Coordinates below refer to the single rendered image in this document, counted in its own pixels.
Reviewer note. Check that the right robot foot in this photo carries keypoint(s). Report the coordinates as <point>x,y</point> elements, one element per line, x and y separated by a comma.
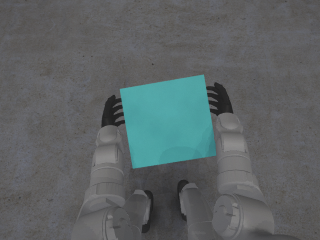
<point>180,186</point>

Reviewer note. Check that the robot left forearm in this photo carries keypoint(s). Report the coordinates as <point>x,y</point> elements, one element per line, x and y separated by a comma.
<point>107,172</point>

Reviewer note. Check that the robot right upper arm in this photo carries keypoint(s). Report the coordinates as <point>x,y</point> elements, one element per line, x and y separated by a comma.
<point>237,217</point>

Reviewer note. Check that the robot right thigh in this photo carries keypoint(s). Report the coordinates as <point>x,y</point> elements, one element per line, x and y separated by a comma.
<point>198,214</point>

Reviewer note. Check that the robot right forearm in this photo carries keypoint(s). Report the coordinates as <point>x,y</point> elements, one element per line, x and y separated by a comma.
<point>233,160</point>

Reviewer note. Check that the carton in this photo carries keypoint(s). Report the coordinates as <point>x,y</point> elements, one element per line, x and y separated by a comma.
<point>168,121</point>

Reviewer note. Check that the robot left hand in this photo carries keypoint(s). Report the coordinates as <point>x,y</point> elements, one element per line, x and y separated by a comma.
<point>108,117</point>

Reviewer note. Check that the robot right hand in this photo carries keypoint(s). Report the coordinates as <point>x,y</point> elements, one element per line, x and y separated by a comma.
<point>223,105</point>

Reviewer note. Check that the robot left upper arm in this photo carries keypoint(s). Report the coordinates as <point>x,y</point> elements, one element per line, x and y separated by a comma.
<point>109,223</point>

